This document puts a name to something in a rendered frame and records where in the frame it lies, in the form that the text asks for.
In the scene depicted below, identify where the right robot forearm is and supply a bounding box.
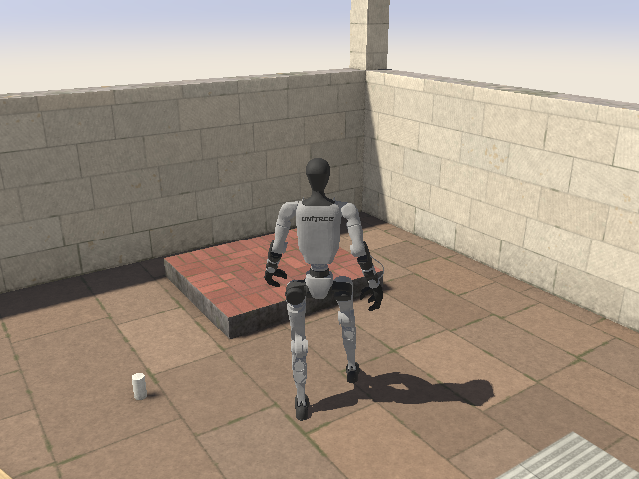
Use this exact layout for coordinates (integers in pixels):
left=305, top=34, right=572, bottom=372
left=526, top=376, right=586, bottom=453
left=357, top=242, right=380, bottom=289

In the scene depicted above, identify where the robot right upper arm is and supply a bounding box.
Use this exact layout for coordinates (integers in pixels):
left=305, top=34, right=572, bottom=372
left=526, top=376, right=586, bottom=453
left=338, top=201, right=366, bottom=257

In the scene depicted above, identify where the robot left upper arm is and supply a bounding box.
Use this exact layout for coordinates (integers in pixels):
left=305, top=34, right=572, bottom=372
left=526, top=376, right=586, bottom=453
left=271, top=201, right=298, bottom=254

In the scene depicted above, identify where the left robot foot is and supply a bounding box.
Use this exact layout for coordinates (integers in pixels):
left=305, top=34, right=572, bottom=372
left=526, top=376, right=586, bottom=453
left=295, top=395, right=309, bottom=421

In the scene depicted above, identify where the left robot forearm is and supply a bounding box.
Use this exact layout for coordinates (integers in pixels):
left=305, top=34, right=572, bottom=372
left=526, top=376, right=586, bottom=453
left=266, top=240, right=282, bottom=273

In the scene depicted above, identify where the left robot hand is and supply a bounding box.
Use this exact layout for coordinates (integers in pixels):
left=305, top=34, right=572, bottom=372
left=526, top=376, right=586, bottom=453
left=264, top=269, right=287, bottom=287

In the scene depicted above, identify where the right robot hand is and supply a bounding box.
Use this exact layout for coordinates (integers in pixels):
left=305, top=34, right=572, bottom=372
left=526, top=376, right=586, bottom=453
left=360, top=285, right=383, bottom=311

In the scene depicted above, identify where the left robot shin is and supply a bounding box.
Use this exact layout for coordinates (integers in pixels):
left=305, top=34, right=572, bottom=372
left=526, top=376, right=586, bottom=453
left=291, top=340, right=307, bottom=406

